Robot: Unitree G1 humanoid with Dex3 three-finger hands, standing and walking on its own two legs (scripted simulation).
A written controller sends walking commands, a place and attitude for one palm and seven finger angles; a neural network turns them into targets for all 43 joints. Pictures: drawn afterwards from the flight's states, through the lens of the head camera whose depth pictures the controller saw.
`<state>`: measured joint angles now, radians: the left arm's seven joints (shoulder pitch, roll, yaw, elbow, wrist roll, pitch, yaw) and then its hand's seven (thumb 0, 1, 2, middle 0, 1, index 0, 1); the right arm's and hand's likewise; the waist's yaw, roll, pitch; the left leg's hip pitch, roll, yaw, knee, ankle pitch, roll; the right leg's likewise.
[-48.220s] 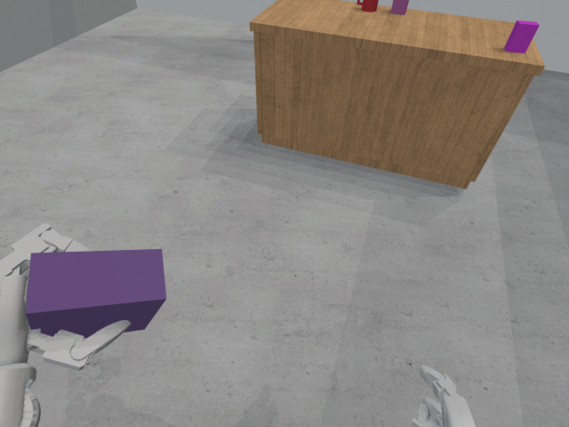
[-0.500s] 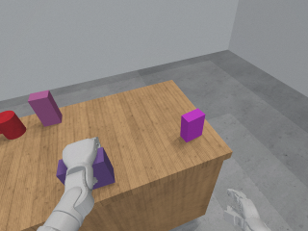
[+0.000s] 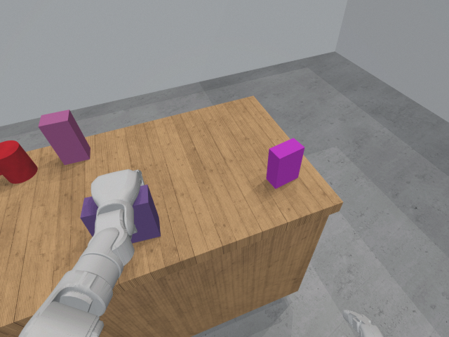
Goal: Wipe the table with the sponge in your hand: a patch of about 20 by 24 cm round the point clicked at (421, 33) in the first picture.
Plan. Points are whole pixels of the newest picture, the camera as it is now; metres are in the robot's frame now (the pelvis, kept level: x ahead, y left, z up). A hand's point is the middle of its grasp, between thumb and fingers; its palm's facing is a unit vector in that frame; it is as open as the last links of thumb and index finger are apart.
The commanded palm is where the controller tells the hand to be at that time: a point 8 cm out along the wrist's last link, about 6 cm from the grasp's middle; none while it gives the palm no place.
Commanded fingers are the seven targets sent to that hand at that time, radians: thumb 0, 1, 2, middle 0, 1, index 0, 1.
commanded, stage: wipe forward along the middle lane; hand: left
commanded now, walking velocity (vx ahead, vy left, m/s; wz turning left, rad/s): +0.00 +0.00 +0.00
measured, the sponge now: (126, 223) +0.35 +0.25 -0.02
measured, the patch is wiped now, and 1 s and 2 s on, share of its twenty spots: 1.00 1.00 1.00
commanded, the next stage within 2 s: slide back across to the first lane in 1.08 s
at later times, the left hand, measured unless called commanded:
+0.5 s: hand (126, 187) +0.41 +0.25 +0.03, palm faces -0.11 -0.01 -0.99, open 9.7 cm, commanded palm +0.40 +0.25 +0.06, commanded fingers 0.00 0.10 1.30 -1.20 -1.60 -1.20 -1.60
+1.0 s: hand (124, 171) +0.46 +0.27 +0.03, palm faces -0.12 -0.01 -0.99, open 9.7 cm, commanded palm +0.45 +0.27 +0.06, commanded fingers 0.00 0.10 1.30 -1.20 -1.60 -1.20 -1.60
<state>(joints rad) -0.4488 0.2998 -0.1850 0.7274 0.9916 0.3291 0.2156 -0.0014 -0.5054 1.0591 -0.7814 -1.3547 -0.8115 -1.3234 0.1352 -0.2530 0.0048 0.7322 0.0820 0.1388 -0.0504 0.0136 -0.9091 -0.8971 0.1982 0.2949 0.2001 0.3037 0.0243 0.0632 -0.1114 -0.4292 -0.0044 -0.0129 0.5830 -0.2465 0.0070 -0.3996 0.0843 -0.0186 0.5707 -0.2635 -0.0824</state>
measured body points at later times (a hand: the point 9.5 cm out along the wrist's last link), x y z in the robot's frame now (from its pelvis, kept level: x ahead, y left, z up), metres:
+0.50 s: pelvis -0.01 +0.00 -0.01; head +0.02 -0.01 +0.44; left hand +0.41 +0.25 +0.08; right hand +0.08 -0.26 -0.15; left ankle +0.03 +0.12 -0.73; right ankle +0.01 -0.07 -0.73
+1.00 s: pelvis +0.00 +0.01 -0.02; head +0.06 +0.01 +0.43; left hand +0.46 +0.27 +0.08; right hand +0.06 -0.25 -0.15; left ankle +0.03 +0.12 -0.73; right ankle +0.01 -0.07 -0.73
